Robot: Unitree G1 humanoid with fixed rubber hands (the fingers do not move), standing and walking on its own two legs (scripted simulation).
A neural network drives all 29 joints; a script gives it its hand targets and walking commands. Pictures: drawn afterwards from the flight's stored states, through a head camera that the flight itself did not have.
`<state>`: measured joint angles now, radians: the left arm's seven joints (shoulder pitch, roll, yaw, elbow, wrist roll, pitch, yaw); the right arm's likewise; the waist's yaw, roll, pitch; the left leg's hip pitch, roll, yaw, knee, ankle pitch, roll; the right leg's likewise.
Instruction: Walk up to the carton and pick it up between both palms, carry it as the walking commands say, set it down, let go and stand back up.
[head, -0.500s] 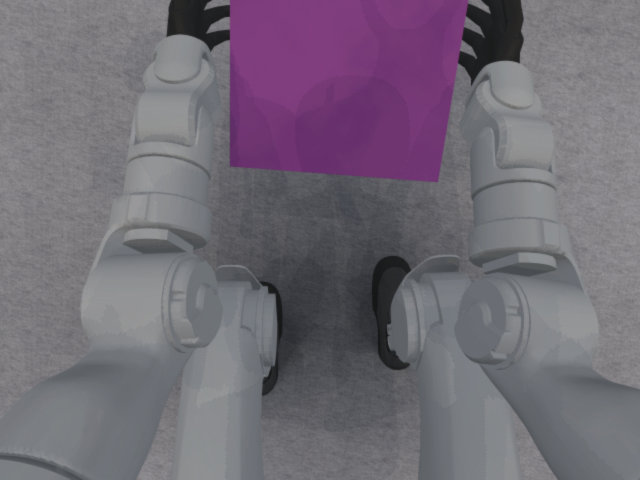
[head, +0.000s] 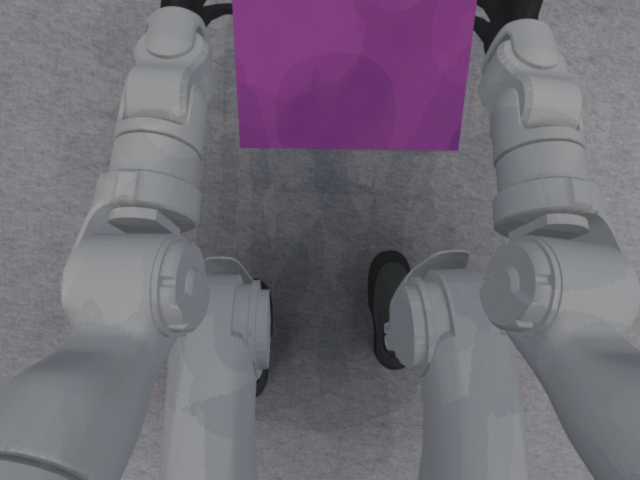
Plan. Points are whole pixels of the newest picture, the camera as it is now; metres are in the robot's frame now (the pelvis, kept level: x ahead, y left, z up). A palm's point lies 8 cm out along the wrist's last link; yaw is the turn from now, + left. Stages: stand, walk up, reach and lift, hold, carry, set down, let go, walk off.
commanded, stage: set down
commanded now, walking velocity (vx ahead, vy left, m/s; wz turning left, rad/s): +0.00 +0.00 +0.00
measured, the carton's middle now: (345, 51) +0.54 -0.04 -0.24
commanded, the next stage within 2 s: none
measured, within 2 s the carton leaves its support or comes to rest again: rests again in 1.56 s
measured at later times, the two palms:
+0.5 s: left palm (194, 8) +0.55 +0.12 -0.15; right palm (510, 23) +0.54 -0.19 -0.14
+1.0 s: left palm (200, 7) +0.56 +0.11 -0.16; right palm (511, 23) +0.54 -0.19 -0.15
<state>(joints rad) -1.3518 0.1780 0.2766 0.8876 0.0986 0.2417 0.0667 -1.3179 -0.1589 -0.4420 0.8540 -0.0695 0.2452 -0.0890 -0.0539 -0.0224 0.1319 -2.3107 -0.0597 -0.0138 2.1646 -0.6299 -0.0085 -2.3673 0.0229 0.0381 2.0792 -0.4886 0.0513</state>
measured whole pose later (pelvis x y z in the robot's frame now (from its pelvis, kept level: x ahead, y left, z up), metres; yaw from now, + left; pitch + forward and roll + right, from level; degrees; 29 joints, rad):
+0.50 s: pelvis +0.00 -0.01 +0.00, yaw +0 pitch +44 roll -1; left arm -1.39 0.16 0.34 0.89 0.17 0.22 0.01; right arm -1.35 -0.18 -0.48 0.89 -0.09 0.22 -0.07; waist -0.04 -0.04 0.16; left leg -2.31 -0.05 -0.03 2.18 -0.65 -0.02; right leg -2.37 0.04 0.03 2.10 -0.49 0.04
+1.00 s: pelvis +0.01 -0.01 -0.01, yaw -1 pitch +43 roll -1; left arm -1.40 0.13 0.38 0.88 0.22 0.18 -0.02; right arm -1.35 -0.21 -0.49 0.92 -0.07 0.20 -0.04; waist -0.03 -0.05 0.19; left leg -2.30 -0.05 -0.03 2.21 -0.67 -0.02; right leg -2.37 0.04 0.02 2.12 -0.51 0.04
